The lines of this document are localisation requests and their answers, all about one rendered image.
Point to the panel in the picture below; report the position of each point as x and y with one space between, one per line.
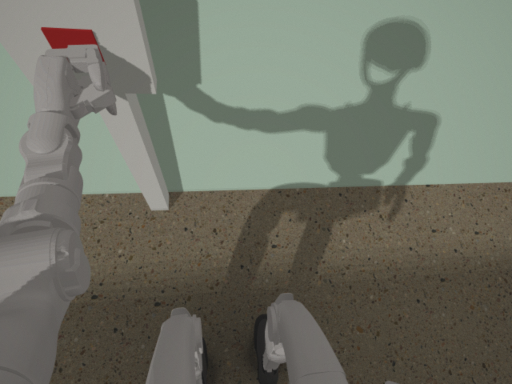
120 32

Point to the right robot thigh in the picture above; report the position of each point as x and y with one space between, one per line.
310 358

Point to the right robot foot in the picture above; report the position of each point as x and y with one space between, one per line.
269 376

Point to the left robot hand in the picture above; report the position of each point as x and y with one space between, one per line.
55 84

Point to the robot left forearm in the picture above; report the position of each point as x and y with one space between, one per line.
50 193

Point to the button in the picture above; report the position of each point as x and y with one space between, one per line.
60 38

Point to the left robot upper arm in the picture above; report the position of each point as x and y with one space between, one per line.
41 272

